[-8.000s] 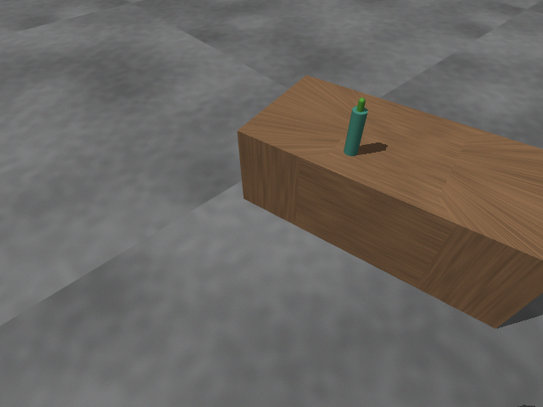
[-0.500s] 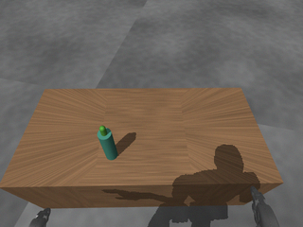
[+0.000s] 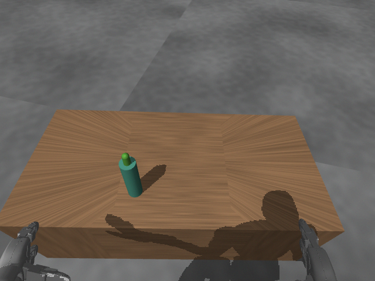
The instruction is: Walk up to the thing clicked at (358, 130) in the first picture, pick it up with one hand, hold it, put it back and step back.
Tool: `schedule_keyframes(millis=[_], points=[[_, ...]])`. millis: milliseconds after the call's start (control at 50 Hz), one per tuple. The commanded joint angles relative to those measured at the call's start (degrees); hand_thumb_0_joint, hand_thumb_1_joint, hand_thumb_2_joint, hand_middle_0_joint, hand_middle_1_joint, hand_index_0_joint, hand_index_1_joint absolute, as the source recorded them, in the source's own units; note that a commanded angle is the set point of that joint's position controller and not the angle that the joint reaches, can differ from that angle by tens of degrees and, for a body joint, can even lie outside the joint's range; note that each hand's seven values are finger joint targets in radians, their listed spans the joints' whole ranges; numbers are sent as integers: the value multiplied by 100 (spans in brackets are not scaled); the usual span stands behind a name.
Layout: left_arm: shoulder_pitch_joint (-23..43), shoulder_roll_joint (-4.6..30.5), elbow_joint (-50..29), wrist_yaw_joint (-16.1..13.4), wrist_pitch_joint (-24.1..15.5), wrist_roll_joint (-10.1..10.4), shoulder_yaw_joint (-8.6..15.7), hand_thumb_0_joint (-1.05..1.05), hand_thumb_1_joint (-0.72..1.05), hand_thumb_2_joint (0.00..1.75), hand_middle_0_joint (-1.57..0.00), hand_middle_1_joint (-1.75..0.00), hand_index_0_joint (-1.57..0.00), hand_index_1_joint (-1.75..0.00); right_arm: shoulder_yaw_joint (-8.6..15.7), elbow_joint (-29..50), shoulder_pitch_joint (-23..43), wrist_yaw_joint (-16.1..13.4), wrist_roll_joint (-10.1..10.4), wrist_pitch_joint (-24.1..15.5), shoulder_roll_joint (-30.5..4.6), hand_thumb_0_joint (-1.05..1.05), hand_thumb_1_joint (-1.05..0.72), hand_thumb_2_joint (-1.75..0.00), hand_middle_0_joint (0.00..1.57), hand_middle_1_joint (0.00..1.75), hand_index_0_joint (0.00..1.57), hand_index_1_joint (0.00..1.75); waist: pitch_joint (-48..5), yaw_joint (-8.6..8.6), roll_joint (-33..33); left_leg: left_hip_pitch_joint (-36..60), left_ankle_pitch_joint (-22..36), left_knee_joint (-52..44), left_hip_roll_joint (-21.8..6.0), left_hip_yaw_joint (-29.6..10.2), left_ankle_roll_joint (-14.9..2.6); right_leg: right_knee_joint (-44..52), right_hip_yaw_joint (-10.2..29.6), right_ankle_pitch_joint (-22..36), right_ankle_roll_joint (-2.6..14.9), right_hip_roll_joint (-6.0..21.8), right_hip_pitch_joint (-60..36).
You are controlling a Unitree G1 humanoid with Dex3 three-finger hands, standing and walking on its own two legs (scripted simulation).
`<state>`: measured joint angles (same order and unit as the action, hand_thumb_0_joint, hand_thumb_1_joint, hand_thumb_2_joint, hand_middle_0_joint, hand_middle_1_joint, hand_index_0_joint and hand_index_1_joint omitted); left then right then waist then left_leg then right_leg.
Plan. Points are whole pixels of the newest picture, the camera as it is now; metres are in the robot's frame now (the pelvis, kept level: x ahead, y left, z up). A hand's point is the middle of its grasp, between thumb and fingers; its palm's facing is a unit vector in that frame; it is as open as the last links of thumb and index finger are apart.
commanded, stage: go down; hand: left
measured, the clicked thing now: (130, 174) +0.50 +0.18 -0.21
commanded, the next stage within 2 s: approach in 1.44 s
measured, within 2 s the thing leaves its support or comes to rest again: neither
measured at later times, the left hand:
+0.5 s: hand (38, 192) +0.34 +0.33 -0.01, palm faces +0.15 -0.98 -0.13, open 17.5 cm
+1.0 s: hand (33, 166) +0.39 +0.35 +0.02, palm faces +0.14 -0.99 -0.08, open 17.5 cm
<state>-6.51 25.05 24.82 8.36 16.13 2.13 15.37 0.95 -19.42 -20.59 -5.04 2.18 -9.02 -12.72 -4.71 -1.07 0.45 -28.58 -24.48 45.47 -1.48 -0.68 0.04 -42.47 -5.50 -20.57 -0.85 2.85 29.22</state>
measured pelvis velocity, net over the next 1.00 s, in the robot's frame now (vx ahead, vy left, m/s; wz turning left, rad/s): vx -0.01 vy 0.01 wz -0.05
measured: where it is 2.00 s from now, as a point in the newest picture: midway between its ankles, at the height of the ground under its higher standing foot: outside the picture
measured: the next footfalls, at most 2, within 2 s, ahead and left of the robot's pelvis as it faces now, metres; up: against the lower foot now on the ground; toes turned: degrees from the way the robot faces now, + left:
none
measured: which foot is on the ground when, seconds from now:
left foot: down 0.00-1.00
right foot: down 0.00-1.00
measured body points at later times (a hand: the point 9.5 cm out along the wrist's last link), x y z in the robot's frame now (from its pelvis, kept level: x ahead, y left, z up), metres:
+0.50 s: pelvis -0.02 +0.01 -0.01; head +0.05 +0.03 +0.44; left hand +0.33 +0.39 +0.00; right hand +0.13 -0.26 -0.05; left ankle -0.02 +0.12 -0.71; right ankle +0.01 -0.13 -0.71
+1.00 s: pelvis -0.01 +0.01 -0.02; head +0.08 +0.05 +0.42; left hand +0.38 +0.40 +0.02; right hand +0.13 -0.25 -0.06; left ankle -0.02 +0.12 -0.71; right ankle +0.01 -0.13 -0.71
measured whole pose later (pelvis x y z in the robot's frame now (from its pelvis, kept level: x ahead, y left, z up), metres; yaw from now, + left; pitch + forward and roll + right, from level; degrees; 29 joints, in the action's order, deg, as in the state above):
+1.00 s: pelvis -0.01 +0.01 -0.02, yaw -3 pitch +17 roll -3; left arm 31.2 44.2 64.3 26.6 -8.7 5.9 32.0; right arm -2.0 -18.4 -19.4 -2.8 0.8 -9.4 -15.3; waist -6.7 -6.4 1.4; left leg -44.2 -27.2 54.8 -3.1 0.7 -0.8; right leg -48.9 -3.7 -20.7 -1.4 1.4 44.6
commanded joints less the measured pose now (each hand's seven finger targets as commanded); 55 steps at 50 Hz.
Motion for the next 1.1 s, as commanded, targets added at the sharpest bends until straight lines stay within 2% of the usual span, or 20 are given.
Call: schedule_keyframes(millis=[0, 40, 120, 160, 200, 260, 440, 480, 560, 660, 700, 740, 820, 860, 900, 920, 960, 1000, 1040, 1080], points=[[1896, 1808, -156, 272, -568, 103, 651, 0, -58, 5, -7, -3, -6, -4, 520, 485, -259, -131, 10, -366, -911, 0, 56, -4, 5, 5, 5, 5, -699, -295, -747, 292, 1286, -722, 170, 29, -47, 498, 270, 1081, 162, -155, -308], [2295, 1846, 370, 492, -750, 165, 634, 0, -61, 4, -7, -3, -7, -4, 264, 540, 15, -50, 19, -480, -768, 0, 56, -4, 5, 5, 5, 5, -574, -197, -718, 99, 1008, -764, 143, -8, -43, 468, 223, 751, 181, -195, -150], [2827, 2498, 1253, 831, -1228, 263, 996, 0, -61, 1, -8, -4, -8, -4, 502, 783, 127, 12, 26, -566, -1112, 0, 56, -4, 5, 5, 5, 5, -1098, -105, -611, 120, 1319, -681, 93, -53, -29, 366, 224, 929, 207, -236, -339], [2996, 2575, 1535, 974, -1474, 297, 1079, 0, -60, 3, -7, -4, -7, -3, 402, 589, 163, 64, 11, -564, -1042, 0, 56, -4, 5, 5, 5, 5, -1241, 22, -678, 100, 1747, -608, 70, -66, 7, 240, 246, 1216, 228, -242, -401], [3277, 2773, 1783, 1066, -1688, 318, 1201, 0, -60, 3, -7, -5, -8, -4, 639, 699, 406, 56, 17, -551, -1243, 0, 56, -4, 5, 5, 5, 5, -1409, -33, -693, 181, 1906, -578, 35, -89, 26, 195, 263, 1274, 240, -261, -336], [3739, 2893, 1963, 1177, -2023, 362, 1285, 0, -60, 5, -7, -5, -7, -5, 365, 641, 502, 120, 2, -538, -1007, 0, 57, -4, 5, 5, 5, 5, -1550, 25, -762, 162, 1855, -547, 16, -90, 36, 145, 270, 1195, 244, -272, -292], [4530, 3541, 2484, 1427, -2562, 397, 1629, 0, -52, 7, -5, -3, -5, -3, 313, 384, 213, 96, -70, -361, -1054, 0, 56, -5, 5, 5, 5, 5, -1747, -219, -852, 128, 1984, -332, 57, -17, -14, 138, 357, 1415, 232, -229, -118], [4682, 3510, 2582, 1511, -2617, 417, 1578, 0, -54, 6, -6, -3, -6, -4, 461, 465, 267, 58, -80, -374, -1270, 0, 56, -5, 5, 5, 5, 5, -1789, -375, -851, 194, 1841, -312, 47, -27, -26, 126, 351, 1338, 227, -239, 42], [4956, 3592, 2782, 1629, -2736, 464, 1611, 0, -54, 6, -5, -3, -5, -3, 228, 580, 319, 86, -84, -397, -1108, 0, 56, -5, 5, 5, 5, 5, -1756, -391, -911, 31, 1459, -282, 41, -51, -31, 89, 322, 1012, 236, -250, 275], [5218, 3733, 2868, 1774, -2797, 499, 1659, 0, -55, 6, -6, -2, -6, -3, 148, 546, 100, 107, -117, -383, -1079, 0, 56, -5, 5, 5, 5, 5, -2057, -435, -1109, 166, 1952, -33, -6, -83, 8, -62, 282, 1206, 248, -265, 545], [5248, 3898, 2945, 1779, -2812, 500, 1749, 0, -55, 7, -5, -3, -5, -3, 325, 722, 254, 100, -114, -394, -1313, 0, 56, -5, 5, 5, 5, 5, -2149, -435, -1096, 207, 2039, -26, -53, -146, 52, -134, 236, 1154, 268, -292, 607], [5318, 3947, 2960, 1794, -2823, 495, 1801, 0, -54, 7, -5, -2, -5, -3, 102, 795, 279, 129, -120, -377, -1091, 0, 56, -5, 5, 5, 5, 5, -2239, -380, -1116, 82, 2028, 60, -31, -118, 31, -154, 265, 1181, 257, -278, 556], [5402, 4125, 2857, 1811, -2863, 515, 1938, 0, -56, 7, -5, -3, -5, -4, 297, 933, 196, 109, -122, -368, -1300, 0, 55, -5, 5, 5, 5, 5, -2410, -390, -1180, 134, 2102, 124, -56, -154, 56, -248, 247, 1158, 266, -300, 626], [5426, 4044, 2784, 1822, -2854, 514, 1937, 0, -54, 8, -5, -3, -5, -4, 86, 1004, 109, 139, -108, -342, -1079, 0, 56, -5, 5, 5, 5, 5, -2398, -319, -1132, 36, 2144, 144, -35, -126, 51, -271, 251, 1229, 274, -297, 568], [5153, 4031, 3115, 1825, -2807, 509, 1957, 0, -55, 7, -5, -3, -5, -4, 270, 884, 63, 125, -117, -317, -1235, 0, 55, -5, 5, 5, 5, 5, -2259, -371, -1127, 7, 2248, 159, -64, -154, 77, -307, 227, 1200, 282, -315, 711], [5617, 4075, 2409, 1856, -2854, 555, 1925, 0, -55, 7, -5, -3, -5, -4, 291, 1058, 123, 122, -115, -337, -1281, 0, 55, -5, 5, 5, 5, 5, -2722, -323, -1333, 314, 2429, 192, -72, -142, 92, -322, 238, 1314, 278, -315, 605], [5109, 4011, 3163, 1839, -2760, 521, 1988, 0, -54, 8, -5, -3, -4, -4, 125, 901, -12, 155, -111, -316, -1079, 0, 55, -5, 5, 5, 5, 5, -2207, -324, -1110, 21, 2620, 242, -78, -153, 85, -348, 210, 1383, 276, -333, 691], [5483, 4220, 2584, 1845, -2826, 525, 2043, 0, -54, 8, -5, -3, -4, -4, 313, 1227, 93, 140, -123, -328, -1314, 0, 55, -5, 5, 5, 5, 5, -2622, -360, -1230, 173, 2666, 304, -47, -116, 63, -369, 265, 1501, 268, -308, 571], [5405, 4088, 2708, 1890, -2812, 538, 2017, 0, -56, 7, -5, -3, -5, -4, 161, 1099, -2, 146, -123, -310, -1142, 0, 55, -5, 5, 5, 5, 5, -2369, -389, -1153, 64, 2527, 293, -57, -107, 44, -352, 267, 1418, 253, -311, 633], [5455, 4088, 2769, 1892, -2804, 533, 2027, 0, -56, 8, -5, -4, -4, -5, 275, 1100, -53, 142, -127, -319, -1211, 0, 55, -5, 5, 5, 5, 5, -2441, -439, -1134, 73, 2681, 356, -34, -84, 29, -389, 280, 1619, 244, -300, 588]])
